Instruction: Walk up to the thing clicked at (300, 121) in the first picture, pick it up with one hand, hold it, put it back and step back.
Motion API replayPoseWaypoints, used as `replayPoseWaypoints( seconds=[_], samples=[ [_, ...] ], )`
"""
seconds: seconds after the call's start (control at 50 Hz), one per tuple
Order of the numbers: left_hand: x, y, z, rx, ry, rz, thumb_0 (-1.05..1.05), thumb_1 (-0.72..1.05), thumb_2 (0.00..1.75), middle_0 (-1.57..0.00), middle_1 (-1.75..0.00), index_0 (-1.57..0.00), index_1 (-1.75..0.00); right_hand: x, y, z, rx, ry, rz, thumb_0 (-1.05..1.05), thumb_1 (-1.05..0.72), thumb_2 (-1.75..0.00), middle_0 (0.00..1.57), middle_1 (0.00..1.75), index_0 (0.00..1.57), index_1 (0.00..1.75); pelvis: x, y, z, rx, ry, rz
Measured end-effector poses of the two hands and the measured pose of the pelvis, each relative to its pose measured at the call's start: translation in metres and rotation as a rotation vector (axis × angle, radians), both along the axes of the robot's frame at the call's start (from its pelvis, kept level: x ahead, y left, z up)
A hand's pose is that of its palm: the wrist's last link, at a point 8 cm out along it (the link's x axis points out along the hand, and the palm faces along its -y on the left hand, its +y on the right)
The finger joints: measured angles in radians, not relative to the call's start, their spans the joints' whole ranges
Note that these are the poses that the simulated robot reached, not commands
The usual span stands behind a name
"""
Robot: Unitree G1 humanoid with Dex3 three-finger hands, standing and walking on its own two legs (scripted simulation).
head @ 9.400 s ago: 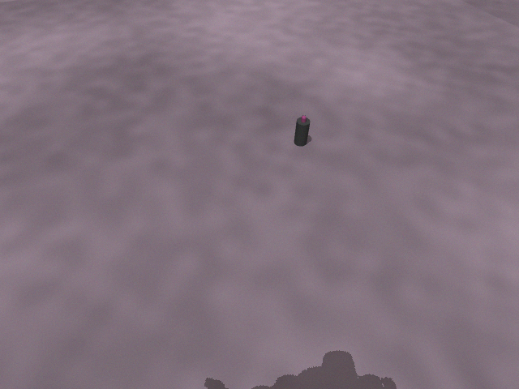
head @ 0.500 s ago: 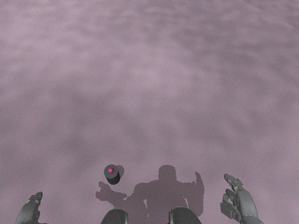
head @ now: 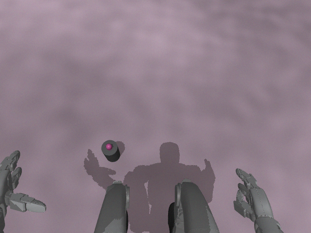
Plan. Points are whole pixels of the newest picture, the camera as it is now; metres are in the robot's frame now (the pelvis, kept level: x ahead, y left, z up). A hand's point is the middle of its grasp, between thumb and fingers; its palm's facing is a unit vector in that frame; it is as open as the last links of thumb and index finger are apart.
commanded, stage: go down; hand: left
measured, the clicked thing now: (111, 150) +0.43 +0.19 -0.52
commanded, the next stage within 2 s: approach in 1.70 s
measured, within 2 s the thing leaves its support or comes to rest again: neither
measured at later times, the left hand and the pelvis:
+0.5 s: hand (31, 161) +0.30 +0.37 -0.16, palm faces +0.13 -0.98 -0.16, open 17.5 cm; pelvis -0.04 -0.01 -0.13, yaw -1 degrees
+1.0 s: hand (33, 154) +0.33 +0.38 -0.19, palm faces +0.13 -0.98 -0.11, open 17.6 cm; pelvis -0.05 +0.00 -0.19, yaw -3 degrees
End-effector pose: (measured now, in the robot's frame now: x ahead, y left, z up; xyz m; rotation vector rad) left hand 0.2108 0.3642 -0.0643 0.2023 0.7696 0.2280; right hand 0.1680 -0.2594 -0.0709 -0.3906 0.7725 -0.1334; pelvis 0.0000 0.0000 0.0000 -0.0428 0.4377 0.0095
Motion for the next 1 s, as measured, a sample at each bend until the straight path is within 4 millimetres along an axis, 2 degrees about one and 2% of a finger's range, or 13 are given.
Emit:
replayPoseWaypoints(
  seconds=[0.08, 0.14, 0.34, 0.44, 0.62, 0.84, 1.0],
  samples=[
    [0.028, 0.009, -0.019, -0.012, -0.109, -0.042, -0.01, -0.53, 0.02, -0.08, -0.04, -0.09, -0.03, -0.01, -0.007, -0.035, -0.018, 0.052, -0.002, 0.01, -0.92, -0.9, 0.2, 0.3, 0.2, 0.3, -0.008, -0.001, -0.03, -0.003, 0.045, -0.004],
    [0.041, 0.016, -0.031, -0.022, -0.161, -0.043, -0.01, -0.54, 0.01, -0.08, -0.03, -0.08, -0.02, -0.018, -0.01, -0.059, -0.019, 0.093, -0.007, 0.01, -0.91, -0.9, 0.2, 0.3, 0.2, 0.3, -0.012, -0.002, -0.048, -0.005, 0.07, -0.008],
    [0.044, 0.041, -0.059, -0.039, -0.261, -0.017, -0.01, -0.54, 0.02, -0.06, -0.03, -0.06, -0.02, -0.044, -0.014, -0.116, -0.02, 0.198, 0.012, 0.01, -0.89, -0.9, 0.2, 0.3, 0.21, 0.3, -0.027, -0.005, -0.091, -0.009, 0.117, -0.01],
    [0.056, 0.049, -0.075, -0.046, -0.324, -0.049, -0.01, -0.55, 0.04, -0.05, -0.04, -0.05, -0.03, -0.053, -0.018, -0.139, -0.048, 0.229, 0.032, 0.01, -0.89, -0.9, 0.2, 0.3, 0.21, 0.3, -0.036, -0.006, -0.114, -0.016, 0.127, -0.01],
    [0.084, 0.052, -0.092, -0.075, -0.398, -0.091, -0.01, -0.56, 0.06, -0.05, -0.06, -0.05, -0.05, -0.066, -0.023, -0.163, -0.077, 0.249, 0.024, 0.01, -0.88, -0.9, 0.2, 0.3, 0.21, 0.3, -0.042, -0.004, -0.143, -0.033, 0.135, -0.015],
    [0.085, 0.065, -0.104, -0.071, -0.445, -0.072, -0.01, -0.59, 0.07, -0.04, -0.07, -0.05, -0.06, -0.076, -0.023, -0.188, -0.075, 0.275, 0.042, 0.01, -0.88, -0.9, 0.2, 0.3, 0.21, 0.3, -0.049, -0.003, -0.167, -0.034, 0.132, -0.02],
    [0.096, 0.068, -0.117, -0.085, -0.487, -0.095, -0.01, -0.59, 0.07, -0.04, -0.07, -0.05, -0.06, -0.081, -0.023, -0.204, -0.096, 0.296, 0.059, 0.01, -0.89, -0.9, 0.2, 0.3, 0.21, 0.3, -0.053, -0.002, -0.187, -0.042, 0.125, -0.02]
  ],
)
